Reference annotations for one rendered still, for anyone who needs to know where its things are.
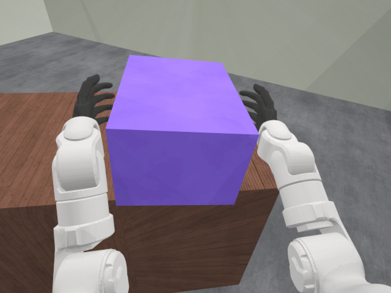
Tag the robot right upper arm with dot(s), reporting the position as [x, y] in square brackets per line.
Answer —
[328, 263]

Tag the right robot forearm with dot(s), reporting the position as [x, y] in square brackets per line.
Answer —
[306, 206]

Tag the carton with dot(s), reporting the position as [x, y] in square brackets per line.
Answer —
[178, 134]

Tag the robot left upper arm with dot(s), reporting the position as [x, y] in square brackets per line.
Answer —
[101, 271]

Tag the robot right hand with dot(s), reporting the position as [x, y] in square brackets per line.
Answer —
[264, 107]

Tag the pedestal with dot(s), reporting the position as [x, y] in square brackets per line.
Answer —
[167, 248]

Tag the robot left hand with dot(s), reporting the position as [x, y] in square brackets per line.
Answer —
[84, 106]

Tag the left robot forearm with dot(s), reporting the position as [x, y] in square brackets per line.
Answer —
[80, 186]

